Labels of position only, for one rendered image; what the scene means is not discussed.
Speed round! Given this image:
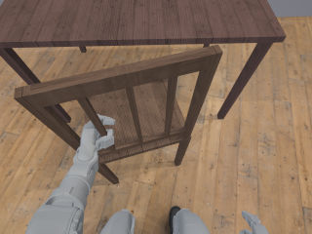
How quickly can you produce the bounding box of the chair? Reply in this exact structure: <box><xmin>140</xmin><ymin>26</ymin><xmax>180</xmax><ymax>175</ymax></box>
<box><xmin>14</xmin><ymin>45</ymin><xmax>223</xmax><ymax>184</ymax></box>

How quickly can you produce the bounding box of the robot left thigh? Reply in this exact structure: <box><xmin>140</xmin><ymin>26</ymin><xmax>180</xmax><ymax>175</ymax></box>
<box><xmin>99</xmin><ymin>211</ymin><xmax>136</xmax><ymax>234</ymax></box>

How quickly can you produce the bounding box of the left robot forearm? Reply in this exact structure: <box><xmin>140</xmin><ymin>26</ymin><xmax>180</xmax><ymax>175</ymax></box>
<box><xmin>25</xmin><ymin>143</ymin><xmax>99</xmax><ymax>234</ymax></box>

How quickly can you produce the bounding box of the right robot hand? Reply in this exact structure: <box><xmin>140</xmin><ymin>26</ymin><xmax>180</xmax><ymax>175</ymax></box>
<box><xmin>239</xmin><ymin>211</ymin><xmax>269</xmax><ymax>234</ymax></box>

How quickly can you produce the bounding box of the robot right thigh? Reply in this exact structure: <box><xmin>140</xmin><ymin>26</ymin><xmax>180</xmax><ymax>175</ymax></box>
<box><xmin>173</xmin><ymin>212</ymin><xmax>211</xmax><ymax>234</ymax></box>

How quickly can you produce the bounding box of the table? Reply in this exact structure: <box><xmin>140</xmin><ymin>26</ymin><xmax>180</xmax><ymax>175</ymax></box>
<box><xmin>0</xmin><ymin>0</ymin><xmax>287</xmax><ymax>123</ymax></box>

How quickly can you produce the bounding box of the left robot hand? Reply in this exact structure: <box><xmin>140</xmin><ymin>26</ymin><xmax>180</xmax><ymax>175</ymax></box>
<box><xmin>80</xmin><ymin>114</ymin><xmax>116</xmax><ymax>151</ymax></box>

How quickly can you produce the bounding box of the robot thigh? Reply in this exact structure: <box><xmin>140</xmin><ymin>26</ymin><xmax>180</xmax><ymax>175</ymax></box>
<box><xmin>99</xmin><ymin>211</ymin><xmax>136</xmax><ymax>234</ymax></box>
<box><xmin>173</xmin><ymin>212</ymin><xmax>211</xmax><ymax>234</ymax></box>

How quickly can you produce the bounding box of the left robot upper arm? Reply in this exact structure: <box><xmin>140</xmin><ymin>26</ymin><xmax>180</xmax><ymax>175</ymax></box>
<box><xmin>27</xmin><ymin>204</ymin><xmax>84</xmax><ymax>234</ymax></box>

